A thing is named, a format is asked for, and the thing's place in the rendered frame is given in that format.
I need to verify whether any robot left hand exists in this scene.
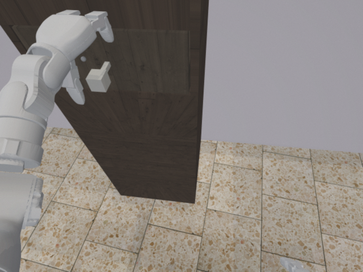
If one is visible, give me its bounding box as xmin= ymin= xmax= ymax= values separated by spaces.
xmin=36 ymin=10 xmax=114 ymax=105

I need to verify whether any robot left upper arm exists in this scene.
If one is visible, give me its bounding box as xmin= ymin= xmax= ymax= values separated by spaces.
xmin=0 ymin=172 xmax=44 ymax=272

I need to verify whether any drawer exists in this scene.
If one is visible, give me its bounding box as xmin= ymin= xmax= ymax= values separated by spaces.
xmin=12 ymin=25 xmax=191 ymax=94

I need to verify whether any handle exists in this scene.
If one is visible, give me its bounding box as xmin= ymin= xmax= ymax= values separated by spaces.
xmin=86 ymin=62 xmax=111 ymax=92

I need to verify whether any robot right hand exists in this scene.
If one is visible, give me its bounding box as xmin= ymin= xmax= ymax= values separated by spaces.
xmin=280 ymin=257 xmax=310 ymax=272

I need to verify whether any cabinet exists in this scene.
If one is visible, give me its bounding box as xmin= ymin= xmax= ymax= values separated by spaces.
xmin=0 ymin=0 xmax=209 ymax=203

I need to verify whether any left robot forearm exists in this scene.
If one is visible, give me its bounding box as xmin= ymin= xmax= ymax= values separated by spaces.
xmin=0 ymin=42 xmax=71 ymax=173

